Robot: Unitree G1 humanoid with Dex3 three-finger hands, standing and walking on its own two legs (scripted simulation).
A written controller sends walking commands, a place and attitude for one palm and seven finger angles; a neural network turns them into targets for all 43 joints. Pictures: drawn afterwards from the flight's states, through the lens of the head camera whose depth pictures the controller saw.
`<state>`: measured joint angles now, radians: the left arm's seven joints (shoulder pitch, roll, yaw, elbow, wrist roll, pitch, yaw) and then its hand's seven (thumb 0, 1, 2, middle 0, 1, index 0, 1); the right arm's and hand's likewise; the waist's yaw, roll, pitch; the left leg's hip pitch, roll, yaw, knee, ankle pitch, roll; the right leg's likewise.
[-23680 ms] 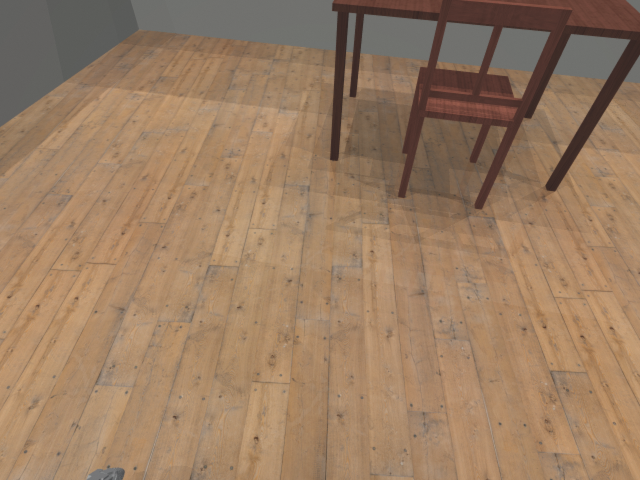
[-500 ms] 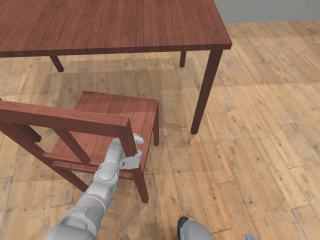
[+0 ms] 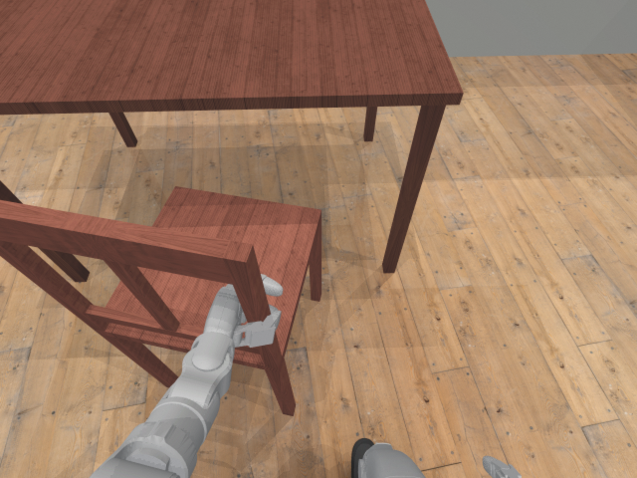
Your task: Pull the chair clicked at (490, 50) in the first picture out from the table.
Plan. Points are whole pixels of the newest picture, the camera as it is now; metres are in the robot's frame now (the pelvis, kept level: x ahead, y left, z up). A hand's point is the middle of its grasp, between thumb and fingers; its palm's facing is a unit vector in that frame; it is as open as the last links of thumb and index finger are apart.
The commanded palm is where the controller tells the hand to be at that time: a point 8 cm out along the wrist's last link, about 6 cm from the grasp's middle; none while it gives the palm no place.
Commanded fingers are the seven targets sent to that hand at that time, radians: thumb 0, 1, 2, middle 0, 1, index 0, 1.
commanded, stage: step backward, pulling the chair out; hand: left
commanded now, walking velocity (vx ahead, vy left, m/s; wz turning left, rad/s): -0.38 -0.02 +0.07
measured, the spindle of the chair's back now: (147, 295) +0.38 +0.28 -0.08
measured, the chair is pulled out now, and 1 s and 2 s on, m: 0.21 0.21 0.21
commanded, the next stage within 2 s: none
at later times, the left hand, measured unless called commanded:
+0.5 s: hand (266, 324) +0.32 +0.08 -0.06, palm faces -0.14 -0.98 -0.14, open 6.1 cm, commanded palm +0.32 +0.14 -0.05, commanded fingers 0.00 0.90 0.90 -0.50 -1.45 -0.50 -1.45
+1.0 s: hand (266, 324) +0.32 +0.08 -0.06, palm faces -0.15 -0.98 -0.15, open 6.1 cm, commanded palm +0.32 +0.14 -0.05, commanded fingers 0.00 0.90 0.90 -0.50 -1.45 -0.50 -1.45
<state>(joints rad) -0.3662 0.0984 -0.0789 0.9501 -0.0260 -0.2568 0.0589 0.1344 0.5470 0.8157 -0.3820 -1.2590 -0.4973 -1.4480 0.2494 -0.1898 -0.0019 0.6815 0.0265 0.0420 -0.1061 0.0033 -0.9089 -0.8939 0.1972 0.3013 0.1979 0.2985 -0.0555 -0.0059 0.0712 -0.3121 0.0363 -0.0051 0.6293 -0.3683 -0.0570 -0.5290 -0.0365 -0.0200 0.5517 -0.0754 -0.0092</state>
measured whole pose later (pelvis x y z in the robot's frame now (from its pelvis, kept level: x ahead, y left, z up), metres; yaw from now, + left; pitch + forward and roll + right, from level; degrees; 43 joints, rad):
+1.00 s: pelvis -0.01 +0.00 +0.01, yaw -1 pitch +4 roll +2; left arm -0.38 0.10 -0.07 0.98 -0.02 -0.28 0.07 0.13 0.55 0.79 -0.37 -1.26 -0.50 -1.45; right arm 0.25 -0.21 0.00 0.68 0.04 0.05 -0.12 0.00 -0.91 -0.89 0.20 0.30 0.20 0.30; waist -0.07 -0.01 0.07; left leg -0.31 0.03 0.00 0.55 -0.31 -0.05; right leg -0.51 -0.03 0.00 0.48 -0.04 0.00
